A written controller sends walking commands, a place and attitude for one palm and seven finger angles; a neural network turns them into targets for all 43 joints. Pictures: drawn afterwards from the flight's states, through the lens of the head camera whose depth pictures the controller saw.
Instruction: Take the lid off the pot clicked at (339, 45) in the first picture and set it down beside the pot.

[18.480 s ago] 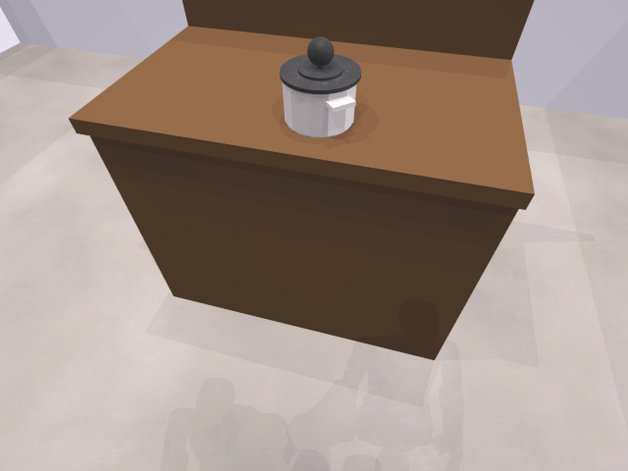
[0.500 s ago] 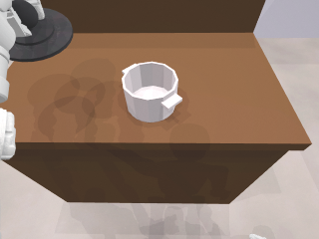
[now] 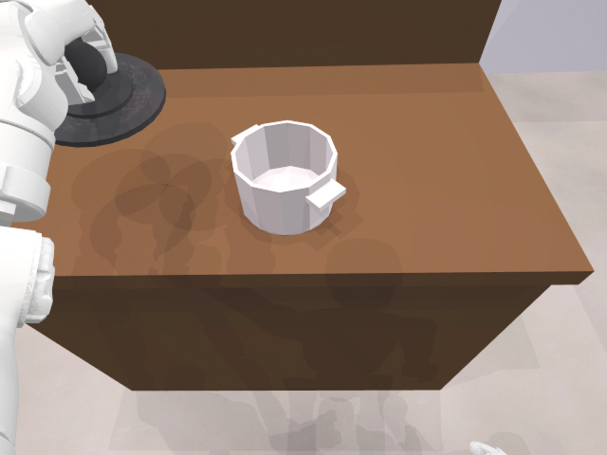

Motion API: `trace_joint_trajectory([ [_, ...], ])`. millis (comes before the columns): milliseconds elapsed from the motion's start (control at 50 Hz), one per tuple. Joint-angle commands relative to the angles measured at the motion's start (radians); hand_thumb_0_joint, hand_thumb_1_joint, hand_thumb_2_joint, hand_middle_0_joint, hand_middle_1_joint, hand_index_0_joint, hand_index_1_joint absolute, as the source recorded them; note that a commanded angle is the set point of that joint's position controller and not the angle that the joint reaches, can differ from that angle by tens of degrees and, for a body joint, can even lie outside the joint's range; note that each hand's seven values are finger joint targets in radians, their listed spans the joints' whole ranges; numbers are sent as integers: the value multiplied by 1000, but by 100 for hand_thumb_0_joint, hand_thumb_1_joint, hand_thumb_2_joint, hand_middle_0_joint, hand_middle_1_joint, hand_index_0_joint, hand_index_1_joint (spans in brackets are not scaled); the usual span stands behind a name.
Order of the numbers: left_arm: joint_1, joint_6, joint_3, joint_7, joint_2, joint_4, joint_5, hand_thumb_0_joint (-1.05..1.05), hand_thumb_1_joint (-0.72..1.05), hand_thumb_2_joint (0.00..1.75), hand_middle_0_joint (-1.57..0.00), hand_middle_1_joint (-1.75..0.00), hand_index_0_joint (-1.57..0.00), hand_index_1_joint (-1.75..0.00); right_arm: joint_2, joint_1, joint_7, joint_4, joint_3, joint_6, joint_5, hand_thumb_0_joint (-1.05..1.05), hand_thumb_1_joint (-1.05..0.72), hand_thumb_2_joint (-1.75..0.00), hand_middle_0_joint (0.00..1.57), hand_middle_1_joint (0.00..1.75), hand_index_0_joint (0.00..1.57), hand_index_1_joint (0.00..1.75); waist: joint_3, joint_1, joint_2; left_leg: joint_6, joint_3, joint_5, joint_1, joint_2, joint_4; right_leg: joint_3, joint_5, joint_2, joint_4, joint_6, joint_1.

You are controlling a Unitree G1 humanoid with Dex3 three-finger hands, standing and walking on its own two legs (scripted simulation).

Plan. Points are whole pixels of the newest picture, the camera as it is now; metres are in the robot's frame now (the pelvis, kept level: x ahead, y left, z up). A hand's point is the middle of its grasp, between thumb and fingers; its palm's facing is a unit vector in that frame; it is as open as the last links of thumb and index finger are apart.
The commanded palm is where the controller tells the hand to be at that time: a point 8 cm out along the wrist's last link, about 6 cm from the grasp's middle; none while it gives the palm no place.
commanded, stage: lower the lid onto the table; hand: left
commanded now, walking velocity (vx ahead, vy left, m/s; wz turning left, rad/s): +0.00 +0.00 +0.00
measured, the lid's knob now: (81, 66) +0.50 +0.25 +0.26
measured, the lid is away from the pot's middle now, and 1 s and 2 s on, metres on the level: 0.23 0.22 0.22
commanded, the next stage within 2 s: none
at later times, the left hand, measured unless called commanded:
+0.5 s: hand (78, 113) +0.46 +0.25 +0.22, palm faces -0.29 -0.09 -0.95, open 8.0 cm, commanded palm +0.46 +0.25 +0.29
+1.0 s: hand (99, 129) +0.47 +0.25 +0.19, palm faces -0.33 -0.11 -0.94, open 8.0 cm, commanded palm +0.46 +0.25 +0.26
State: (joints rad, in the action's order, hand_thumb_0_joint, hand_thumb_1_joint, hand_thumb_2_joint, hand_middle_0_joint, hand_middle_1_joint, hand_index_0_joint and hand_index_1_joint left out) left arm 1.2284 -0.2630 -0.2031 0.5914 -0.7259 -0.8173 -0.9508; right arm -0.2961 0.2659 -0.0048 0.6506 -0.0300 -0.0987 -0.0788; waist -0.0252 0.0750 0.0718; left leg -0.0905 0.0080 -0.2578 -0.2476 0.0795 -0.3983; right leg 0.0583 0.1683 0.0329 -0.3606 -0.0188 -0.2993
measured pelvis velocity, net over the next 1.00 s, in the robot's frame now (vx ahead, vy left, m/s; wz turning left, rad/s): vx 0.00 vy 0.00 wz -0.02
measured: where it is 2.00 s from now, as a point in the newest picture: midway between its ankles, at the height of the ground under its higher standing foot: outside the picture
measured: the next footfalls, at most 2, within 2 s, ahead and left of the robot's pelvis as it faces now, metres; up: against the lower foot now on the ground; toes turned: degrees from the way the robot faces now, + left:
none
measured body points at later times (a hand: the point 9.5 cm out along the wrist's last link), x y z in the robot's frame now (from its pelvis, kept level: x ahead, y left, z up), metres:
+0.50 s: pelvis -0.01 -0.01 +0.00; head +0.03 -0.02 +0.45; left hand +0.47 +0.25 +0.28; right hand +0.07 -0.28 -0.12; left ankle -0.04 +0.06 -0.74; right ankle +0.00 -0.14 -0.74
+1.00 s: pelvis +0.00 +0.00 +0.00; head +0.05 -0.01 +0.45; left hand +0.49 +0.25 +0.24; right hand +0.06 -0.28 -0.12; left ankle -0.04 +0.06 -0.74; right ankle +0.00 -0.14 -0.74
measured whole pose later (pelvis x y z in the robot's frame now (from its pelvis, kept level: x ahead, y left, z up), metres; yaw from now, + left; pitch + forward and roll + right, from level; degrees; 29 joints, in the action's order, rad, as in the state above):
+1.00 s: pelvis +0.00 +0.00 +0.00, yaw -1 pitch +6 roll -2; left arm 1.10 -0.12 -0.12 0.54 -0.73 -0.91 -0.93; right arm -0.30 0.30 -0.01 0.66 -0.01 -0.10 -0.07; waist -0.01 0.11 0.06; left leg -0.09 0.00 -0.27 -0.25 0.06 -0.42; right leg 0.05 0.16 0.01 -0.35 -0.02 -0.30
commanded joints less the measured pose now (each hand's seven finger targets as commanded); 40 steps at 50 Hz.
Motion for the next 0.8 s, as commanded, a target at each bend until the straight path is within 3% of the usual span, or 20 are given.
trace_joint_trajectory([
  [0,592,23,168,-75,-345,223,-14,0,62,108,-97,-103,-78,-92,-160,5,-17,-109,51,37,3,0,-90,-90,20,30,20,30,-481,7,22,55,92,685,247,-49,-41,-15,-336,-48,-25,73,178],
  [20,606,24,178,-74,-359,185,-36,0,62,108,-97,-103,-78,-92,-148,3,-19,-104,48,37,0,0,-90,-90,20,30,20,30,-458,5,-16,46,77,610,206,-47,-30,-17,-326,-51,-30,68,191],
  [60,583,26,150,-70,-324,132,-26,0,62,108,-97,-103,-78,-92,-148,-1,-22,-103,47,33,-10,0,-90,-90,20,30,20,30,-406,8,-41,39,70,542,172,-45,-14,-11,-308,-49,-29,67,182],
  [100,580,35,119,-72,-292,197,-1,0,62,108,-97,-103,-78,-92,-159,-8,-16,-113,54,31,-8,0,-90,-90,20,30,20,30,-435,7,12,49,76,574,199,-47,-18,-13,-308,-41,-29,71,177],
  [120,599,39,153,-77,-327,243,-18,0,62,108,-97,-103,-78,-92,-150,-16,-15,-120,55,34,-3,0,-90,-90,20,30,20,30,-482,-2,30,45,77,598,220,-47,-25,-21,-320,-46,-36,70,194],
  [140,570,37,127,-75,-290,180,-22,0,62,108,-97,-103,-78,-92,-146,-20,-19,-120,51,36,-4,0,-90,-90,20,30,20,30,-448,9,31,40,75,596,211,-45,-32,-17,-317,-47,-35,71,172],
  [220,575,44,126,-79,-305,177,-17,0,62,108,-97,-103,-78,-92,-149,-11,-21,-112,51,26,-9,0,-90,-90,20,30,20,30,-418,15,24,39,69,510,187,-48,-15,-18,-280,-48,-23,70,166],
  [240,586,42,99,-76,-269,153,-15,0,62,108,-97,-103,-78,-92,-148,-15,-25,-107,51,27,-11,0,-90,-90,20,30,20,30,-393,25,34,33,67,492,186,-45,-19,-13,-270,-49,-22,70,145],
  [260,598,43,99,-79,-271,178,-11,0,62,108,-97,-103,-78,-92,-147,-8,-25,-105,52,28,-11,0,-90,-90,20,30,20,30,-418,22,32,36,73,496,201,-47,-15,-12,-266,-50,-23,69,152],
  [320,597,55,115,-83,-294,165,-9,0,62,108,-97,-103,-78,-92,-153,3,-29,-94,54,33,-7,0,-90,-90,20,30,20,30,-418,24,23,31,71,451,189,-45,-14,-15,-253,-52,-15,68,158],
  [380,596,65,98,-82,-275,103,-4,0,62,108,-97,-103,-78,-92,-154,8,-38,-78,51,36,-12,0,-90,-90,20,30,20,30,-392,30,3,27,68,412,172,-45,-5,-10,-241,-51,-15,66,151],
  [400,578,73,103,-88,-281,115,11,0,62,108,-97,-103,-78,-92,-165,17,-37,-80,56,36,-6,0,-90,-90,20,30,20,30,-408,29,14,30,68,418,172,-43,-9,-13,-249,-44,-12,70,162],
  [420,608,81,126,-92,-313,133,-6,0,62,108,-97,-103,-78,-92,-157,15,-37,-80,55,39,-4,0,-90,-90,20,30,20,30,-426,25,19,28,69,414,174,-42,-8,-17,-251,-49,-16,69,173],
  [500,568,98,102,-91,-281,43,6,0,62,108,-97,-103,-78,-92,-163,33,-42,-64,57,41,-4,0,-90,-90,20,30,20,30,-384,34,-4,23,58,377,140,-42,-7,-16,-252,-43,-10,68,168],
  [520,568,102,118,-93,-301,20,-3,0,62,108,-97,-103,-78,-92,-162,35,-42,-59,54,39,-5,0,-90,-90,20,30,20,30,-370,32,-18,20,55,348,119,-42,0,-15,-247,-49,-13,65,176],
  [580,617,111,90,-97,-267,42,1,0,62,108,-97,-103,-78,-92,-157,28,-43,-60,55,43,-6,0,-90,-90,20,30,20,30,-381,36,40,25,65,387,152,-42,-3,-14,-245,-48,-15,68,151],
  [620,635,122,117,-103,-301,105,-2,0,62,108,-97,-103,-78,-92,-161,38,-39,-66,63,47,2,0,-90,-90,20,30,20,30,-438,31,66,32,75,437,196,-47,-13,-20,-253,-51,-15,69,156],
  [660,571,128,154,-107,-333,54,-11,0,62,108,-97,-103,-78,-92,-161,48,-42,-66,61,49,2,0,-90,-90,20,30,20,30,-440,25,31,29,74,469,174,-44,-20,-19,-287,-52,-25,69,180],
  [740,535,133,126,-103,-279,51,2,0,62,108,-97,-103,-78,-92,-162,51,-33,-67,67,42,1,0,-90,-90,20,30,20,30,-416,31,20,35,79,513,183,-48,-24,-15,-300,-54,-24,66,154],
  [780,495,130,141,-103,-290,42,5,0,62,108,-97,-103,-78,-92,-165,53,-28,-71,68,36,-1,0,-90,-90,20,30,20,30,-411,26,-1,32,76,534,176,-47,-26,-17,-318,-56,-27,65,160],
])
